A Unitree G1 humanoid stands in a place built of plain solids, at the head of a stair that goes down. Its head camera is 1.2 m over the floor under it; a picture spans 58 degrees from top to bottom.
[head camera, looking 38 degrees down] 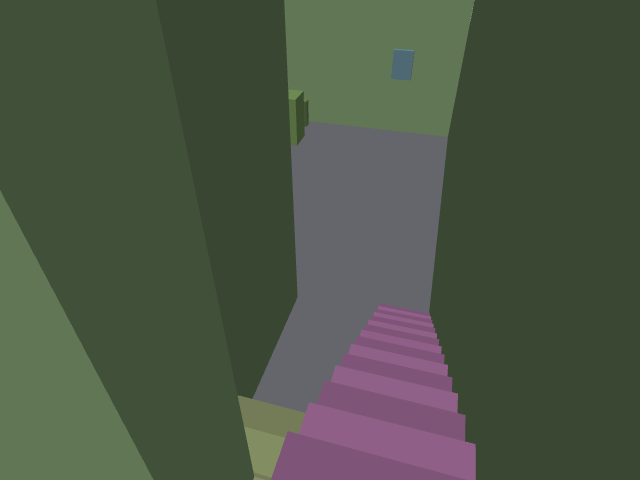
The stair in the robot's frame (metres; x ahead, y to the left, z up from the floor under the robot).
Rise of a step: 0.20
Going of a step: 0.24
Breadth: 0.65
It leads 16 degrees to the right of straight ahead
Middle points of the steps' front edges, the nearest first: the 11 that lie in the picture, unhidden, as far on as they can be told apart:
0.66 -0.20 -0.20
0.89 -0.27 -0.40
1.13 -0.33 -0.60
1.36 -0.40 -0.80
1.59 -0.46 -1.00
1.82 -0.53 -1.19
2.05 -0.59 -1.39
2.28 -0.66 -1.59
2.51 -0.72 -1.79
2.74 -0.78 -1.99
2.97 -0.85 -2.18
